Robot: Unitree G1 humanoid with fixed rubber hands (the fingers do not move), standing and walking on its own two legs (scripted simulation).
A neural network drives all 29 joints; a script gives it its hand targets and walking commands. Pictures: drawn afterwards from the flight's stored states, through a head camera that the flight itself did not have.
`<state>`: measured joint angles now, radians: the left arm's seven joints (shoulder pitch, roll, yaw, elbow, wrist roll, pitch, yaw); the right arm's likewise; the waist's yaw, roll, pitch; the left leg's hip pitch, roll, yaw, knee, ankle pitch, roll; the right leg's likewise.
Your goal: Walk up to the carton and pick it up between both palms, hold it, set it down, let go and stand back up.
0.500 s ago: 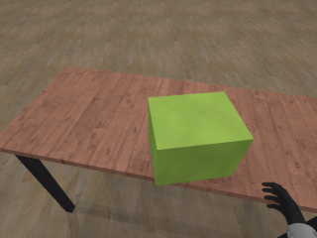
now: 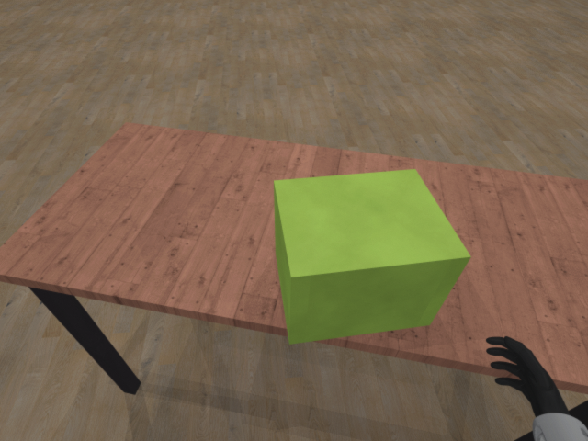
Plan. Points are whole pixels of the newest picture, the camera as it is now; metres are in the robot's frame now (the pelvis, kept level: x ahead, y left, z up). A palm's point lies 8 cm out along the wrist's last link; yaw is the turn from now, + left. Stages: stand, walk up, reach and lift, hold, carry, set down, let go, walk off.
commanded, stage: stand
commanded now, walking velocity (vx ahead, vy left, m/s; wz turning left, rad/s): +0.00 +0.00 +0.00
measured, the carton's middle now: (353, 254) +0.42 -0.04 +0.02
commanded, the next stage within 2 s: none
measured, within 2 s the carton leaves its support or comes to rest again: neither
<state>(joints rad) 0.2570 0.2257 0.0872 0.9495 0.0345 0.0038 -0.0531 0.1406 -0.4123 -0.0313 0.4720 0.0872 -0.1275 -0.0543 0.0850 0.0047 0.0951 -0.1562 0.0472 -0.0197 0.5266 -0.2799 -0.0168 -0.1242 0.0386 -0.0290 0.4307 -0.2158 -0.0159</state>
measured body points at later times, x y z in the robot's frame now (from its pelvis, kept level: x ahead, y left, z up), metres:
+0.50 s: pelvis +0.00 +0.00 +0.00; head +0.01 +0.02 +0.45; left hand +0.03 +0.26 -0.15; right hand +0.24 -0.27 +0.00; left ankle +0.01 +0.13 -0.74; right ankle +0.02 -0.11 -0.74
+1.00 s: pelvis +0.00 +0.00 +0.00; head +0.01 +0.02 +0.45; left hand +0.03 +0.26 -0.15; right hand +0.24 -0.27 +0.00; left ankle +0.01 +0.13 -0.74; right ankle +0.02 -0.11 -0.74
